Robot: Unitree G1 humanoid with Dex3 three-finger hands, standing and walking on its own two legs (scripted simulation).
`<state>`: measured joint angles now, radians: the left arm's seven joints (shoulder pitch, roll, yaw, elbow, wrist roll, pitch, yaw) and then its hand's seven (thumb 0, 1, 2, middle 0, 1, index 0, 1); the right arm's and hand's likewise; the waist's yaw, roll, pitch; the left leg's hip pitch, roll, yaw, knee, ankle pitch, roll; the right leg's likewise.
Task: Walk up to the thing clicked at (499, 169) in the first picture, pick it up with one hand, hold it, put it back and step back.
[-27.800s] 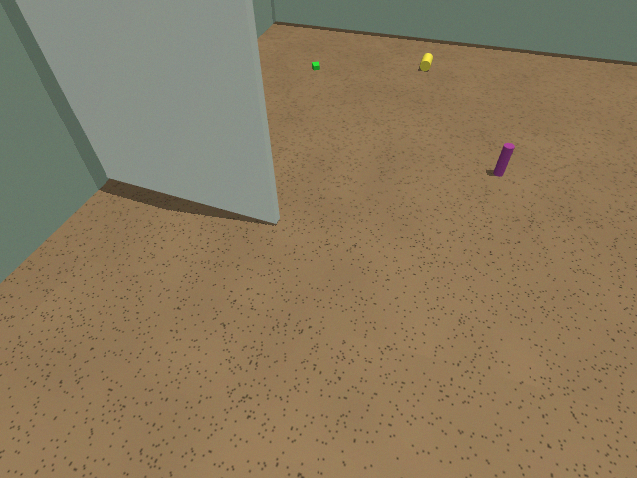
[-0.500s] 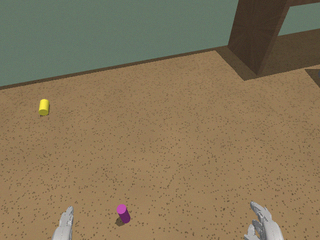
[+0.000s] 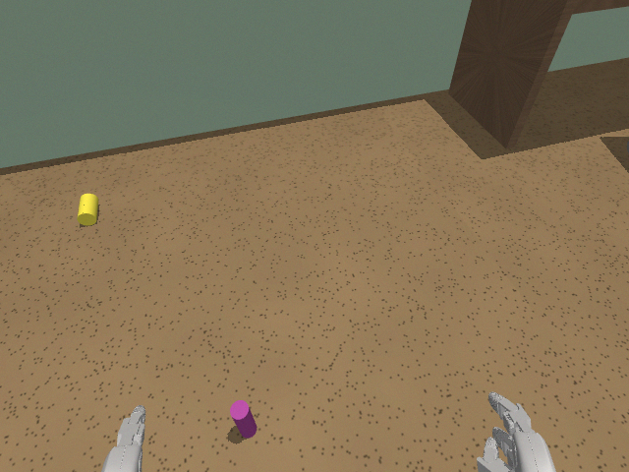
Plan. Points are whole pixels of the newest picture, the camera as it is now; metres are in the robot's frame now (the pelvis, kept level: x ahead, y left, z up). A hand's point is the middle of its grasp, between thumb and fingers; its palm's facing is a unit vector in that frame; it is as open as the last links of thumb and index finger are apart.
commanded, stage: home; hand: left
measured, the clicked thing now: (244, 419) +0.41 +0.21 -0.64
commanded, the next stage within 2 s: stand in 0.40 s
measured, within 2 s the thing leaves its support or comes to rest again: neither
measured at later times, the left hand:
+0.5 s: hand out of the picture +0.17 +0.18 -0.06, palm faces +0.11 -0.95 -0.29, open 17.5 cm
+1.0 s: hand out of the picture +0.16 +0.21 -0.09, palm faces -0.02 -0.94 -0.33, open 8.6 cm
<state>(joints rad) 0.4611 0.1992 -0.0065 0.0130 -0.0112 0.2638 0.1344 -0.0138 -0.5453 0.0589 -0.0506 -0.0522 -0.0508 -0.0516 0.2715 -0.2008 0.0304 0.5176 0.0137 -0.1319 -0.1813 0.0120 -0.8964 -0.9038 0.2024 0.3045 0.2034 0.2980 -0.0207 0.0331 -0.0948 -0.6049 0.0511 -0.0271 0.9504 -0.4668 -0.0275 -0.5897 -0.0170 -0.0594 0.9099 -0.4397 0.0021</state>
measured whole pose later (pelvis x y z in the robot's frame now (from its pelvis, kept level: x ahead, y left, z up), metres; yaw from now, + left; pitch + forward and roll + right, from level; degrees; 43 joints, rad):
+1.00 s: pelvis +0.00 +0.00 +0.01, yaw +0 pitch +2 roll +0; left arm 0.26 0.28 -0.01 0.47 0.06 0.07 0.03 0.00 0.66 0.85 -0.20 -0.29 -0.20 -0.29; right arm 0.17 -0.26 0.01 0.75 -0.07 -0.04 -0.05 0.01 -0.90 -0.90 0.20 0.30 0.21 0.30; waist 0.01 -0.01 0.00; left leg -0.47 0.02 0.00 0.86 -0.43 -0.01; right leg -0.48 -0.04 -0.04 0.87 -0.43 0.00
